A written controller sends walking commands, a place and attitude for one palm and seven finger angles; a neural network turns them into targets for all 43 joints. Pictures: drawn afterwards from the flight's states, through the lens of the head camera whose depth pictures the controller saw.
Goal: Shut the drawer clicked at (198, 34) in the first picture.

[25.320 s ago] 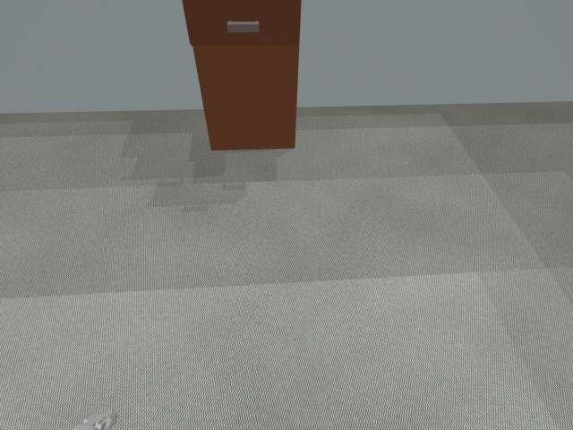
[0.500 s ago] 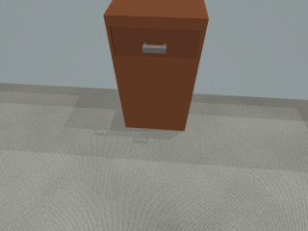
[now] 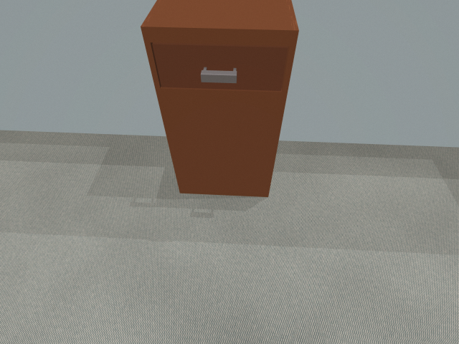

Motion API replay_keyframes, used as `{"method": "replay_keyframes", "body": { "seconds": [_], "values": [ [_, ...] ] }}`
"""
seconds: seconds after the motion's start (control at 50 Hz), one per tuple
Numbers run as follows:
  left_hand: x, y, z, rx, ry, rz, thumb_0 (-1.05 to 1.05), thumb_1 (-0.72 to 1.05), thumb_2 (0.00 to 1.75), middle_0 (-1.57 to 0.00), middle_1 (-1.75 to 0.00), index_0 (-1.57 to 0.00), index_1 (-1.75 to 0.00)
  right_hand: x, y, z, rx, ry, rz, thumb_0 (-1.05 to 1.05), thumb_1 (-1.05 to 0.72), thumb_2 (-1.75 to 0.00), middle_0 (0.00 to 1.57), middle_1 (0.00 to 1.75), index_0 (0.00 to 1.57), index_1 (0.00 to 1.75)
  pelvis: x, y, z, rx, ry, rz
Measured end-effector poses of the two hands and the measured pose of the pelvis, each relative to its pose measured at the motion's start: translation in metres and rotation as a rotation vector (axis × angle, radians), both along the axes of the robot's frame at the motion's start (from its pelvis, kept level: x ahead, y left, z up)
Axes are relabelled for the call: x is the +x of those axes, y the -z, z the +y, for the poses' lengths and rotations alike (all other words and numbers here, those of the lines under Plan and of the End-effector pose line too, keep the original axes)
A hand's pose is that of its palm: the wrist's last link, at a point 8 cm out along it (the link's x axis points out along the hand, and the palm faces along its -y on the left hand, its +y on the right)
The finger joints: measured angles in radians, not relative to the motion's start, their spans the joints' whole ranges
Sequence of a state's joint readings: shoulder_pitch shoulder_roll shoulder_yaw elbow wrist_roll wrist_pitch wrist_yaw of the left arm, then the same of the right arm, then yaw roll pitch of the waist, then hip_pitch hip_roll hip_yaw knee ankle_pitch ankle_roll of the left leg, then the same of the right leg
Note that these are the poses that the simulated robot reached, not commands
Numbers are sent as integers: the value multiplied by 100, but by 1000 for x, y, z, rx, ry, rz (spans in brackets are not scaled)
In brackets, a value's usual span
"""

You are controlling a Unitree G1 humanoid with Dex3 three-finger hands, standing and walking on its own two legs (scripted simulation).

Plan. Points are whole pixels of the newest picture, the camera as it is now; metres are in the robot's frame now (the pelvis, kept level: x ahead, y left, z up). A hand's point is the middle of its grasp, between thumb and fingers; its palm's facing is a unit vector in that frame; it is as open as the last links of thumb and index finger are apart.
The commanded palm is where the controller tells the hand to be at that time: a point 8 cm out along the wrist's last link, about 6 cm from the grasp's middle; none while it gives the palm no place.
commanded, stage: look to check the result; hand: left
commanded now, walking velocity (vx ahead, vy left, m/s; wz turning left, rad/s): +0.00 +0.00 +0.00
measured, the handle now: (219, 73) +0.92 +0.08 -0.02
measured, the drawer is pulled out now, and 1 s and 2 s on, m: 0.00 0.00 0.00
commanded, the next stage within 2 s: stand and wait in 0.50 s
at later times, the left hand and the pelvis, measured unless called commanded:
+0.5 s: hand out of the picture +0.04 +0.19 -0.17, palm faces +0.02 -0.97 -0.24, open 7.4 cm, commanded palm none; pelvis +0.01 -0.01 +0.00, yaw +0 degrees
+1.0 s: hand out of the picture +0.06 +0.21 -0.16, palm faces +0.01 -0.96 -0.29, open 7.4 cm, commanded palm none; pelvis +0.01 -0.01 +0.00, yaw +0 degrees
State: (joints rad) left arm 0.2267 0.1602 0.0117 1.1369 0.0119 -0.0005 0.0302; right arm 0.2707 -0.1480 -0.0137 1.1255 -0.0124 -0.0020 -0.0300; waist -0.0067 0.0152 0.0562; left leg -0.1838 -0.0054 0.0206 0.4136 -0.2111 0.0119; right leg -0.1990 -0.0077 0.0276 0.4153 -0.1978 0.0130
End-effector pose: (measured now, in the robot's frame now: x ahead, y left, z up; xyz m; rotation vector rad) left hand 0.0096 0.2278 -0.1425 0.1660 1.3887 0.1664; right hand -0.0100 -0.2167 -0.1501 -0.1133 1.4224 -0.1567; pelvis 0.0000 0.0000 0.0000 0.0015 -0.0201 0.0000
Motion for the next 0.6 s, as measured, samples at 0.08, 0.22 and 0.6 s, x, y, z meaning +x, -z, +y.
{"method": "replay_keyframes", "body": {
  "seconds": [0.08,0.22,0.6],
  "values": [
    [1,-1,0,6,-2,5,0,91,90,-20,-30,-20,-29,-1,0,-3,-4,3,9,1,-91,-90,20,30,20,30,2,0,-2,0,0,-2],
    [6,-2,1,13,0,0,0,90,90,-20,-30,-20,-29,6,-1,-11,-17,1,-1,1,-91,-90,20,30,20,30,5,-1,-4,-1,2,-4],
    [28,-6,10,33,14,-45,0,90,90,-20,-30,-20,-29,34,-8,-33,-59,-23,-58,1,-91,-90,20,30,20,30,8,-2,-8,-3,2,-5]
  ]
}}
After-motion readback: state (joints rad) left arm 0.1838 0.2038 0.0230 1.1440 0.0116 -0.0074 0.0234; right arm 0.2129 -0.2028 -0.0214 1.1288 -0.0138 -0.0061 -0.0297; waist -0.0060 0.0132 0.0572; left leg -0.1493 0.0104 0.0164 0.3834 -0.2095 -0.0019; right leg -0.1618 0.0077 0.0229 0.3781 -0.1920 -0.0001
